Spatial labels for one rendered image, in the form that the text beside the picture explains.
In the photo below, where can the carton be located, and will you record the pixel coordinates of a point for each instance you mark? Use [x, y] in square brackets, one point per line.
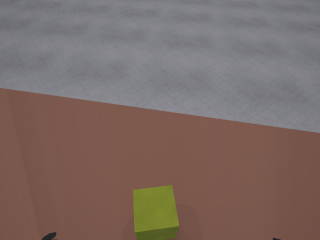
[155, 213]

